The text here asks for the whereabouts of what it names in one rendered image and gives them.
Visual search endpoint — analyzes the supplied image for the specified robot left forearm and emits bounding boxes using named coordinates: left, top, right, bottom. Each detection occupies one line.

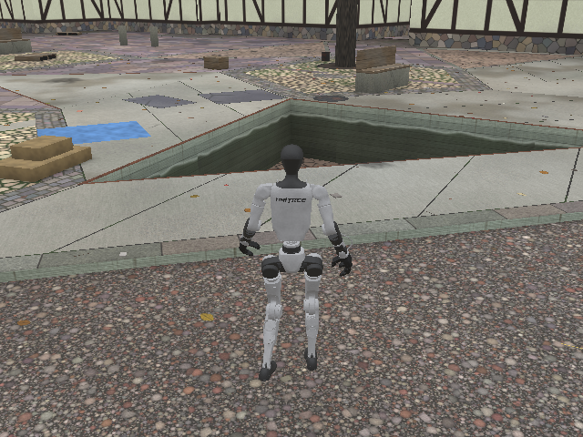
left=240, top=218, right=256, bottom=246

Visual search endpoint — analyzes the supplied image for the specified robot right shin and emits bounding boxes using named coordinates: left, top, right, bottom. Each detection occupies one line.
left=305, top=299, right=319, bottom=358

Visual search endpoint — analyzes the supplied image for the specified left robot upper arm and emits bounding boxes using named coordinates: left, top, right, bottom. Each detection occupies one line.
left=247, top=183, right=272, bottom=232

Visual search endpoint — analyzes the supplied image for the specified robot right forearm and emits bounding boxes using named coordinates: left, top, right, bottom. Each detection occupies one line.
left=328, top=221, right=349, bottom=259

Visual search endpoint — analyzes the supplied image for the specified right robot hand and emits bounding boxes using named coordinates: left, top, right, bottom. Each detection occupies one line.
left=332, top=253, right=353, bottom=276

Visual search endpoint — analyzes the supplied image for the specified robot head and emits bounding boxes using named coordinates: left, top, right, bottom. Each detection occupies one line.
left=276, top=144, right=307, bottom=188

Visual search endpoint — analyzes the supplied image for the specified right robot upper arm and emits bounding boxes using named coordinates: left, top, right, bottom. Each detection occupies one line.
left=311, top=184, right=337, bottom=236

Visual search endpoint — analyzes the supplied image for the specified left robot hand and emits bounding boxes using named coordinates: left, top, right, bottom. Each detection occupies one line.
left=239, top=241, right=260, bottom=256

